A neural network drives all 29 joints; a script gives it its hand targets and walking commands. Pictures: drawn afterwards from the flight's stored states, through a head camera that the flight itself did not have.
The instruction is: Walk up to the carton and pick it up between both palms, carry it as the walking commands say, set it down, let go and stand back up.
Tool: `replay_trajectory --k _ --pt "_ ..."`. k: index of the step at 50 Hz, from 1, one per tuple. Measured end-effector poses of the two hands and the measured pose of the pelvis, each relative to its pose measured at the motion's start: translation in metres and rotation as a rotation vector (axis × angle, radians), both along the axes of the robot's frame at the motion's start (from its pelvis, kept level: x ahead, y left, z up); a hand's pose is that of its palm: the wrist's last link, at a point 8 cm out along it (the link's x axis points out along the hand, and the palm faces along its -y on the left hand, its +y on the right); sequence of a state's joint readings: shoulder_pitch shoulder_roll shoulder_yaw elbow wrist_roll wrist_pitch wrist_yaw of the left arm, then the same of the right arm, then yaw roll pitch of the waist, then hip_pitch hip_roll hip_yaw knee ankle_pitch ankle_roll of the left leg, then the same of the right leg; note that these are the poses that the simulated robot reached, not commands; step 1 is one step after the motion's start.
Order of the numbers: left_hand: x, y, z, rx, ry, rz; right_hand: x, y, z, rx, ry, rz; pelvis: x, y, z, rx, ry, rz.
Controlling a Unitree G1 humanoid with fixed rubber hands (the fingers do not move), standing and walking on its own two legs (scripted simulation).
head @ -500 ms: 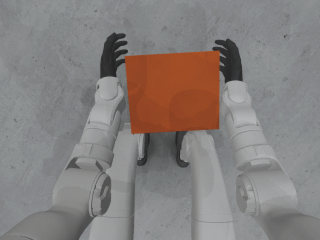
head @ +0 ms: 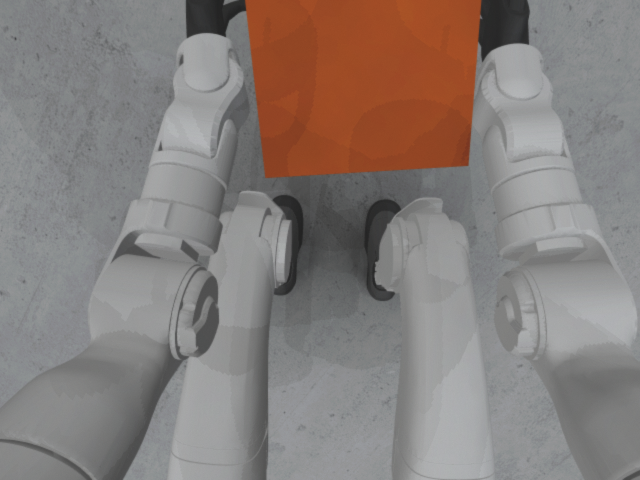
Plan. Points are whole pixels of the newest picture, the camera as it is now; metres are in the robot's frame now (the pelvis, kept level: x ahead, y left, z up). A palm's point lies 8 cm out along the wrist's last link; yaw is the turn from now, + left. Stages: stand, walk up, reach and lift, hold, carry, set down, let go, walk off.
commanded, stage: set down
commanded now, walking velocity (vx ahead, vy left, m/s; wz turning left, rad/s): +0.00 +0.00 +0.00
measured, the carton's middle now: (352, 82) +0.45 -0.01 -0.28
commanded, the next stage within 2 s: none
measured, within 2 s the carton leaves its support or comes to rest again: neither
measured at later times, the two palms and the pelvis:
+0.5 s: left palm (233, 21) +0.51 +0.13 -0.27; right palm (476, 23) +0.52 -0.15 -0.30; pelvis +0.00 +0.00 -0.08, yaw +0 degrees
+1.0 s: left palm out of the picture +0.54 +0.13 -0.29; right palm out of the picture +0.54 -0.15 -0.31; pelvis +0.00 +0.01 -0.12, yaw +0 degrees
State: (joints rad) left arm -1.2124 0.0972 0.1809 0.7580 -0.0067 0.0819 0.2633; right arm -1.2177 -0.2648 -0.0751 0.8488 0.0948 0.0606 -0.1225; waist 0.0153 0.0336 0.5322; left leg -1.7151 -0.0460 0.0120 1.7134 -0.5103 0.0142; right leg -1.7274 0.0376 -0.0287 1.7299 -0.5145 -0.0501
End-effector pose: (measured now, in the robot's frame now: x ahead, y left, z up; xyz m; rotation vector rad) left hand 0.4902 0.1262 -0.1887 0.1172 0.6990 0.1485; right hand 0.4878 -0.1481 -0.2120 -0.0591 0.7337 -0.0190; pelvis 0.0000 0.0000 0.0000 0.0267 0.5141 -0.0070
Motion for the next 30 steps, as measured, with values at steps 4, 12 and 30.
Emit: replay_trajectory --k 4,12,30 --pt "0.003 0.002 0.004 -0.017 -0.002 0.014 0.002 0.002 0.004 0.021 0.003 -0.023 -0.003 0.001 -0.011 -0.002 -0.026 -0.002" --pt "0.021 0.0 0.01 -0.081 0.025 0.041 0.019 0.0 0.015 0.031 0.027 -0.046 -0.011 0.005 -0.029 -0.006 -0.036 -0.002" --pt "0.038 0.004 -0.078 -0.086 0.0 0.092 0.045 0.004 -0.076 0.026 0.011 0.004 0.0 0.006 -0.093 0.004 0.023 -0.006"
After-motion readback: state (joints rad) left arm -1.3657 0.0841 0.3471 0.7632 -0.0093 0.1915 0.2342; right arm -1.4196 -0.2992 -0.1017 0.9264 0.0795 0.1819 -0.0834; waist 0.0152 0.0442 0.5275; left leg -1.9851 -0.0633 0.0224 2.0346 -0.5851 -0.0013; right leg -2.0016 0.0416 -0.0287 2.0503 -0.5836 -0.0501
